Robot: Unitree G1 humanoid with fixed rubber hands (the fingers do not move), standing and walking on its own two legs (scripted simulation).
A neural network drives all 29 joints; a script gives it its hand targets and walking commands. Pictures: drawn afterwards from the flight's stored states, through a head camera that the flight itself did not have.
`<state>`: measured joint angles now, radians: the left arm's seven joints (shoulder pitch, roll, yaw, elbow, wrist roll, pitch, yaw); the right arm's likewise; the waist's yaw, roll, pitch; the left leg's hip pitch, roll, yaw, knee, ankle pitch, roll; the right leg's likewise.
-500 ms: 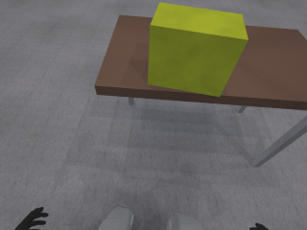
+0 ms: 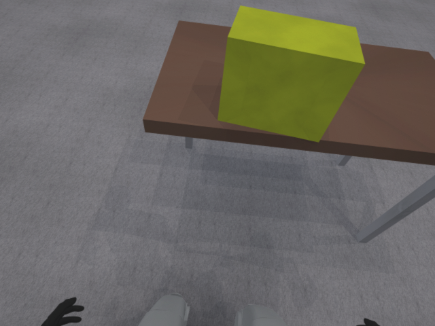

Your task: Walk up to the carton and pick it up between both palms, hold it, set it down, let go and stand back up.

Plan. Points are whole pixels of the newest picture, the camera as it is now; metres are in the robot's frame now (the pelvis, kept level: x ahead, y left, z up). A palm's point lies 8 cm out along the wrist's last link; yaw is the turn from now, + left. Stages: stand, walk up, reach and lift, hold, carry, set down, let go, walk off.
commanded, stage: walk up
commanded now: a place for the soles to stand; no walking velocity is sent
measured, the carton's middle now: (281, 77) +0.65 -0.13 +0.09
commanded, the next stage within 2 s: none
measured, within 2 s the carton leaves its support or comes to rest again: neither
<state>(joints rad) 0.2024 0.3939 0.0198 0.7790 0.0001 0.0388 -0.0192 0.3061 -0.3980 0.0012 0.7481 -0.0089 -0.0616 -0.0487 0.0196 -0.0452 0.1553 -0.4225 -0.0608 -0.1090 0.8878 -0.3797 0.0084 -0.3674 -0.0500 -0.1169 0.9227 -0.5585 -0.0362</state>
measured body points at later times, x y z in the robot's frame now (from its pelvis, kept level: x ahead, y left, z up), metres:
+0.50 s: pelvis +0.01 +0.00 +0.00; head +0.05 +0.03 +0.45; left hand +0.11 +0.31 -0.12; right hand +0.11 -0.32 -0.08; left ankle +0.06 +0.13 -0.69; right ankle +0.03 -0.11 -0.69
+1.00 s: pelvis +0.02 -0.01 +0.00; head +0.04 +0.01 +0.45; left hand +0.11 +0.31 -0.11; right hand +0.12 -0.32 -0.09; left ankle +0.06 +0.13 -0.69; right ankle +0.03 -0.11 -0.69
